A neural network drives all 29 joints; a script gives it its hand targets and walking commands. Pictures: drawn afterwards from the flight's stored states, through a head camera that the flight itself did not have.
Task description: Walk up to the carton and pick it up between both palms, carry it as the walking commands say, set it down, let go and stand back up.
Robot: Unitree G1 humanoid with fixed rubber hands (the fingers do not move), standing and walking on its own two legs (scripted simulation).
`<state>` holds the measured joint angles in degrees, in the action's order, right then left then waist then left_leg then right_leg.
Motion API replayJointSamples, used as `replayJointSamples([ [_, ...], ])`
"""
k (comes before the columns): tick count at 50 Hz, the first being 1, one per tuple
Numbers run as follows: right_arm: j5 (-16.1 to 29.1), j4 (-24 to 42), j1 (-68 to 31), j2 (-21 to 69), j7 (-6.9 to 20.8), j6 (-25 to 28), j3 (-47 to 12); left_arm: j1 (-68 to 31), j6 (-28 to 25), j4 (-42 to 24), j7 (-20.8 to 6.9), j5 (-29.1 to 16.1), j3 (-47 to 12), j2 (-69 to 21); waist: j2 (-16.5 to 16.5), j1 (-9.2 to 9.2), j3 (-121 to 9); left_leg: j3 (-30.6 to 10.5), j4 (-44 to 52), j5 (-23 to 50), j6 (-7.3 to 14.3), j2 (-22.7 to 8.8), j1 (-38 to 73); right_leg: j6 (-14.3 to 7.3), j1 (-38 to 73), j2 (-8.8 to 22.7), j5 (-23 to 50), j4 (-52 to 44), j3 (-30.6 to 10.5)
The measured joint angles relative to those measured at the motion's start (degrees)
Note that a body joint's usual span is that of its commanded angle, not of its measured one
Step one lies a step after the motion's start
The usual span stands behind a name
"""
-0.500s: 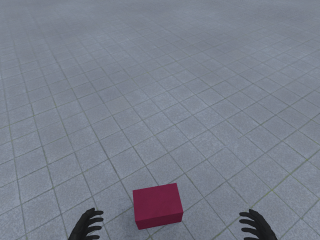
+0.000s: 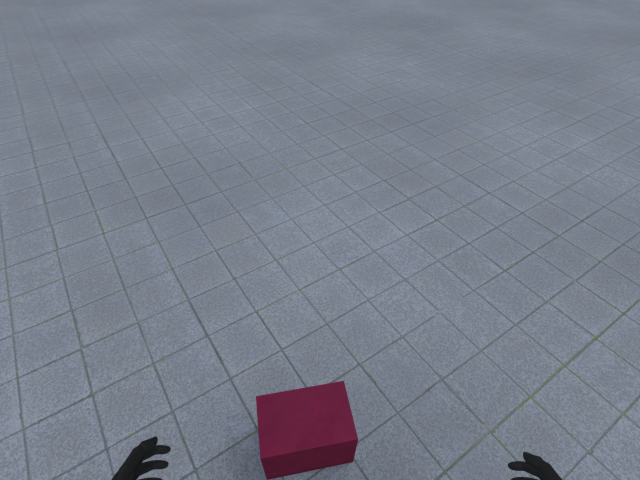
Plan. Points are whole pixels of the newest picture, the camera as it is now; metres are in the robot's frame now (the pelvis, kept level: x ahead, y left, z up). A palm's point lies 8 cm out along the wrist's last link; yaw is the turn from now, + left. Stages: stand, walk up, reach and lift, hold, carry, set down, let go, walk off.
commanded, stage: stand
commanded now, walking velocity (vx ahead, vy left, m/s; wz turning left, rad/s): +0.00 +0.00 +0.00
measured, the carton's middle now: (305, 429) +0.45 +0.06 -0.68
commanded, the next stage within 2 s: none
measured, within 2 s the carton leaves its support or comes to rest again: neither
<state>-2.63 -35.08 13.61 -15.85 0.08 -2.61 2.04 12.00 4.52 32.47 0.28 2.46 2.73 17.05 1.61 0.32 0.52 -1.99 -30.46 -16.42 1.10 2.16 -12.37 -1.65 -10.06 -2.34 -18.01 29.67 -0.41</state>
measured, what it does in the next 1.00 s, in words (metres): stands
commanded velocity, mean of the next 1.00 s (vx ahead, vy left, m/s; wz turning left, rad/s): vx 0.00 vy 0.00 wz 0.00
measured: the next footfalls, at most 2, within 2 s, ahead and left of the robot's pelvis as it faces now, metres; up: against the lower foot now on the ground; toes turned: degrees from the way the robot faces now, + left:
none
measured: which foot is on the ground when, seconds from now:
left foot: down 0.00-1.00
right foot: down 0.00-1.00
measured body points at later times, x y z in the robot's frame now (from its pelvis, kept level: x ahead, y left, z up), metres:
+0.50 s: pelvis +0.03 +0.02 +0.01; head +0.02 +0.03 +0.46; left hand +0.17 +0.31 -0.11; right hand +0.14 -0.29 -0.09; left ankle +0.00 +0.11 -0.73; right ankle -0.02 -0.10 -0.73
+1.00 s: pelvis +0.01 +0.02 +0.01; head +0.00 +0.03 +0.46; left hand +0.12 +0.32 -0.11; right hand +0.11 -0.29 -0.09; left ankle +0.00 +0.11 -0.73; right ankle -0.02 -0.10 -0.73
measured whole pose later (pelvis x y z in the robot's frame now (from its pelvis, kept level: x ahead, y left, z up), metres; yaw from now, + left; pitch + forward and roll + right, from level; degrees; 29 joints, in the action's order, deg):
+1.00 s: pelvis +0.01 +0.02 +0.01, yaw -1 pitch -2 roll +0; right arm -1.2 -57.1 6.8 -21.2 -0.9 0.5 0.4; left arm 8.5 -0.6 56.0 1.2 1.3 0.4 21.7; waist 1.7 0.0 0.7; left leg -0.3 -19.6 -11.7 2.8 3.1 -5.7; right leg 0.0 -3.9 -1.0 -12.9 19.0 -2.5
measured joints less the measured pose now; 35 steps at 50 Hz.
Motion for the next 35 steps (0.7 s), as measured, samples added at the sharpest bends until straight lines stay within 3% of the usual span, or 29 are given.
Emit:
replayJointSamples([
  [14,0.58,-9.46,-3.11,-3.82,-1.10,2.42,-0.58,-1.99,-4.31,11.92,0.74,-0.59,-1.12,3.20,0.69,-0.62,-0.31,1.17,3.75,0.30,0.77,0.10,2.29,0.79,2.25,0.24,1.07,-4.40,-1.40],
  [35,1.14,-18.15,-5.98,-4.67,-1.35,2.91,-1.62,-3.63,-4.74,19.83,1.15,-1.02,-2.18,4.19,0.16,-0.41,-0.27,1.74,8.54,2.58,1.62,0.96,5.94,1.61,5.45,1.23,3.02,-8.43,-2.12],
])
